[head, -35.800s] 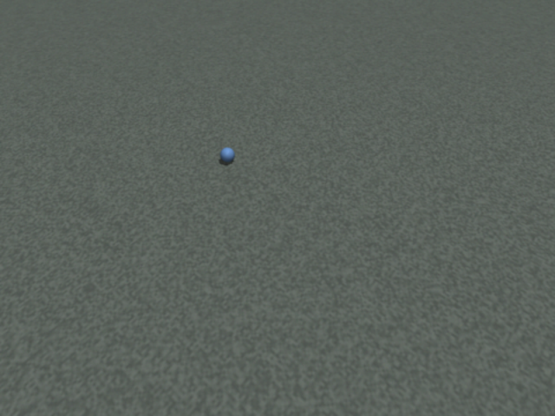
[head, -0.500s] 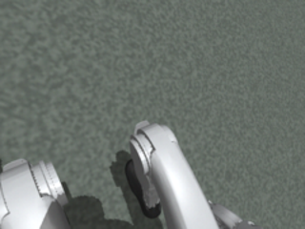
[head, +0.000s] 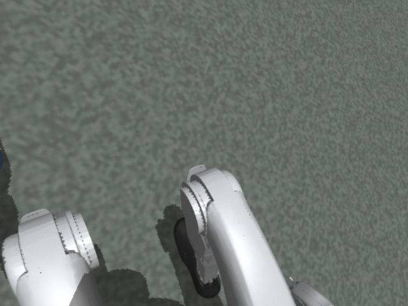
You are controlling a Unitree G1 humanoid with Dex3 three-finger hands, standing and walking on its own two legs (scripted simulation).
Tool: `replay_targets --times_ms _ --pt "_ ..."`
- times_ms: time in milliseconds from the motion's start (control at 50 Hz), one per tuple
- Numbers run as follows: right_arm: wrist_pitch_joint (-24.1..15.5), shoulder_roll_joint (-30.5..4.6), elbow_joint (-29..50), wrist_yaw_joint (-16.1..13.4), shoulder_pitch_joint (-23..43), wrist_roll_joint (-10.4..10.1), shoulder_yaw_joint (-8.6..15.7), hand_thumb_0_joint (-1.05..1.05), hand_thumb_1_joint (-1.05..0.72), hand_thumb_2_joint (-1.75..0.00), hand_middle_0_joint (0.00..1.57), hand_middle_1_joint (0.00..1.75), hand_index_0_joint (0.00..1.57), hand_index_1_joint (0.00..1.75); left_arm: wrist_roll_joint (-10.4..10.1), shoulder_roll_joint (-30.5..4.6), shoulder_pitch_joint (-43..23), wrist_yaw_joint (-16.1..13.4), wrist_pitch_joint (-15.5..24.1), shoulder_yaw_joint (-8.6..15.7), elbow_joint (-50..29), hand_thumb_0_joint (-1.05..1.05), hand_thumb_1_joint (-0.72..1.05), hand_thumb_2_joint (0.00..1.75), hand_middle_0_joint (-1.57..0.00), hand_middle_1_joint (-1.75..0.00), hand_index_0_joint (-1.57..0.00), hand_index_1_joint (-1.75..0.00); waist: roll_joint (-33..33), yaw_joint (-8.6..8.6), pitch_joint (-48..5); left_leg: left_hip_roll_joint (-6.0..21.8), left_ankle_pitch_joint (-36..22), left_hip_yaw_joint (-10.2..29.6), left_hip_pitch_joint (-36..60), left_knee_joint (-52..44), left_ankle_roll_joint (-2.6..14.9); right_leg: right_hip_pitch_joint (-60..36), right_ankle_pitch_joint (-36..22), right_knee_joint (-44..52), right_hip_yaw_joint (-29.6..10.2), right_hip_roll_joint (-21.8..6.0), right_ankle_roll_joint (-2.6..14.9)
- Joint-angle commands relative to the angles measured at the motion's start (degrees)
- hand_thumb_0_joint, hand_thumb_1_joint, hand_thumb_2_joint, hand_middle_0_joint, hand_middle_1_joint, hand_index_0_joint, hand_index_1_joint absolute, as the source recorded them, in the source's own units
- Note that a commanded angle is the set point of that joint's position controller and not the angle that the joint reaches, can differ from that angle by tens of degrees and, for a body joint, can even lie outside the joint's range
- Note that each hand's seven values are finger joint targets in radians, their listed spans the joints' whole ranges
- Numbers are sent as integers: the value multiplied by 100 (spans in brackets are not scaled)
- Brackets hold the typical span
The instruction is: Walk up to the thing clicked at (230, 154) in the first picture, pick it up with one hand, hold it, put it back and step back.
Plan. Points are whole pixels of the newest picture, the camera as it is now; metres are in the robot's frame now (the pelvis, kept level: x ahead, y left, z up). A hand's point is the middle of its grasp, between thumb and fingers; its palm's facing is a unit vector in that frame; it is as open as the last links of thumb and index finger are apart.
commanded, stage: withdraw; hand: left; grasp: from above
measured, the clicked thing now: out of the picture +0.43 +0.30 -0.26
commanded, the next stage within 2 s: home in 0.70 s
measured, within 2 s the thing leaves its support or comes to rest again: neither
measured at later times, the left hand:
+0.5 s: hand out of the picture +0.39 +0.30 -0.08, palm faces -0.52 -0.13 -0.84, open 14.1 cm
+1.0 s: hand out of the picture +0.43 +0.33 -0.11, palm faces -0.34 -0.10 -0.94, open 13.3 cm
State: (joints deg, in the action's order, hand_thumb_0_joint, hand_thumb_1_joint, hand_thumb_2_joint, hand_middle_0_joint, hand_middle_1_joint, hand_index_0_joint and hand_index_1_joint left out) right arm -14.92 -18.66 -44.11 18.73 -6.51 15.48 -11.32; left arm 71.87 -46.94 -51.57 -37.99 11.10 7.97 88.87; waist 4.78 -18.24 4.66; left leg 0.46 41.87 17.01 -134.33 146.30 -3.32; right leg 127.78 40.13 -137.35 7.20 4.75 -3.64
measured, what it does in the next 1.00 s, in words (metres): stands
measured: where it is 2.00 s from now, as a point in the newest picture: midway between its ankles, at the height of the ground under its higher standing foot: (151, 298)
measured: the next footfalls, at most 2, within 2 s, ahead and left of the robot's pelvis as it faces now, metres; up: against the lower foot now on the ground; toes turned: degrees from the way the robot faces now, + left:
none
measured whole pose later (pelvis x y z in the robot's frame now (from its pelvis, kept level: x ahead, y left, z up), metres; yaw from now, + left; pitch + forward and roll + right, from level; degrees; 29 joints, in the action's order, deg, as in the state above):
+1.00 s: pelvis +0.00 +0.00 +0.04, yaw +6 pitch +36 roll -8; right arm -2.7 -13.6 -43.3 8.8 -10.7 7.9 -3.0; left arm 67.6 -37.7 -51.8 -24.0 6.0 3.6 75.4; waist -2.0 -12.1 -5.9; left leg 0.4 38.9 9.1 -133.1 135.5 -1.7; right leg 127.7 40.2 -131.4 1.6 2.0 -3.5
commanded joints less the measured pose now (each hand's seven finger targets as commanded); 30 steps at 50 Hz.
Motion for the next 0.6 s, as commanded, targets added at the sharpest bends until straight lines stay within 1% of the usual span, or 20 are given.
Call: replay_targets --times_ms 0,20,40,60,80,100,120,180,200,220,260,300,320,380,420,440,480,500,540,580 --pt "163 -1645 108 -11 -734 -354 929 0 -90 -90 20 30 20 30 -269 -1123 -1467 -140 -318 127 -1809 0 -52 99 -7 -99 -7 -99 -3766 421 -4898 141 -1707 -1114 3510 -1855 207 -1797 -1933 1171 651 127 570" --pt "224 -1578 90 12 -752 -439 987 0 -90 -90 20 30 20 30 -341 -871 -1240 -33 -462 -37 -1652 0 -53 99 -7 -99 -7 -99 -3696 483 -4774 135 -1652 -1165 3419 -1928 219 -1733 -1892 1218 583 120 586" --pt "294 -1602 80 11 -768 -508 1103 0 -90 -90 20 30 20 30 -436 -759 -1117 73 -597 -16 -1753 0 -53 99 -7 -99 -6 -99 -3519 571 -4837 134 -1676 -1192 3388 -2018 231 -1647 -1885 1296 558 110 572" --pt "381 -1563 68 3 -810 -600 1150 0 -90 -90 20 30 20 30 -450 -660 -1064 196 -731 -104 -1808 0 -53 100 -7 -98 -6 -99 -3408 635 -4897 121 -1721 -1228 3362 -2078 251 -1657 -1912 1336 497 115 578" --pt "453 -1527 84 -19 -847 -682 1202 0 -90 -90 20 30 20 30 -545 -440 -1156 371 -854 -272 -1696 0 -53 100 -7 -99 -6 -99 -3047 554 -4679 121 -1557 -1231 3148 -2093 308 -1555 -1800 1421 460 111 562" --pt "535 -1498 108 -53 -893 -748 1261 0 -90 -90 20 30 20 30 -602 -385 -1258 551 -950 -347 -1825 0 -54 101 -7 -99 -6 -100 -2813 596 -4648 121 -1397 -1241 3045 -2170 359 -1611 -1656 1578 391 117 556" --pt "625 -1454 105 -77 -1030 -800 1318 0 -90 -90 20 30 20 30 -668 -222 -1279 752 -1040 -472 -1790 0 -54 101 -7 -99 -6 -100 -2455 515 -4537 98 -1321 -1270 2897 -2210 417 -1810 -1596 1756 316 119 535" --pt "833 -1338 186 -211 -1181 -875 1452 0 -91 -91 20 30 20 30 -974 195 -1580 1406 -1095 -792 -2008 0 -56 103 -7 -100 -6 -101 -1682 365 -4440 49 -980 -1266 2536 -2371 510 -2163 -1126 2122 115 104 520" --pt "891 -1310 204 -268 -1169 -910 1461 0 -91 -91 20 30 20 30 -1107 396 -1491 1631 -1090 -940 -1930 0 -56 104 -7 -100 -6 -102 -1479 370 -4204 36 -825 -1249 2521 -2509 512 -2160 -943 2243 109 87 530" --pt "941 -1285 225 -342 -1156 -955 1508 0 -91 -91 20 30 20 30 -1158 380 -1639 1835 -1040 -1003 -2152 0 -57 104 -7 -101 -5 -103 -1389 424 -4299 34 -742 -1243 2576 -2579 511 -2270 -791 2307 53 85 548" --pt "1048 -1244 317 -500 -1177 -1026 1531 0 -91 -91 20 30 20 30 -1161 414 -1679 2209 -949 -1156 -2220 0 -57 104 -8 -102 -6 -104 -1179 450 -4286 12 -686 -1258 2635 -2692 513 -2496 -665 2464 -28 62 558" --pt "1145 -1178 396 -655 -1210 -1061 1518 0 -91 -91 20 30 20 30 -1115 464 -1590 2428 -842 -1229 -2127 0 -57 105 -8 -102 -6 -104 -832 451 -4222 -39 -694 -1354 2519 -2682 535 -2655 -636 2621 -98 26 541" --pt "1184 -1203 426 -747 -1194 -1072 1472 0 -91 -91 20 30 20 30 -1082 487 -1586 2499 -775 -1225 -2068 0 -56 104 -7 -102 -6 -103 -748 475 -4002 -91 -654 -1371 2427 -2712 536 -2507 -611 2661 -79 -35 562" --pt "1279 -1149 517 -980 -1157 -1074 1366 0 -90 -90 20 30 20 30 -895 242 -1556 2566 -551 -1133 -1884 0 -56 104 -7 -102 -6 -103 -554 529 -3667 -111 -621 -1420 2354 -2715 543 -2450 -525 2725 -101 -81 573" --pt "1308 -1087 562 -1097 -1087 -1034 1278 0 -90 -90 20 30 20 30 -740 -57 -1816 2461 -351 -977 -2001 0 -55 104 -8 -101 -6 -103 -765 608 -3879 -125 -708 -1478 2458 -2678 522 -2473 -588 2645 -139 -104 574" --pt "1319 -1035 566 -1133 -1071 -1011 1243 0 -90 -90 20 30 20 30 -658 -91 -1851 2384 -265 -936 -1908 0 -54 103 -8 -101 -7 -103 -862 573 -3923 -111 -767 -1479 2545 -2664 510 -2454 -668 2565 -143 -104 560" --pt "1308 -1040 511 -1190 -1047 -966 1156 0 -90 -90 20 30 20 30 -425 -210 -1894 2162 -91 -812 -1721 0 -54 102 -8 -100 -7 -101 -1154 615 -3954 -119 -814 -1485 2669 -2662 485 -2247 -759 2398 -82 -135 580" --pt "1302 -998 519 -1205 -999 -912 1112 0 -90 -90 20 30 20 30 -319 -207 -1935 2059 -21 -842 -1532 0 -53 102 -8 -100 -7 -101 -1300 536 -3966 -90 -856 -1487 2704 -2599 473 -2219 -796 2318 -110 -107 585" --pt "1302 -1050 497 -1236 -1048 -842 1057 0 -90 -90 20 30 20 30 -104 -369 -2231 1779 123 -739 -1449 0 -53 102 -7 -101 -7 -101 -1606 476 -4126 -91 -923 -1485 2853 -2516 459 -2017 -918 2200 -46 -132 585" --pt "1289 -1070 461 -1253 -1060 -750 998 0 -90 -90 20 30 20 30 23 -518 -2409 1469 216 -611 -1229 0 -53 101 -7 -100 -7 -101 -1811 437 -4231 -91 -968 -1486 2872 -2416 445 -1891 -945 2089 -32 -141 581"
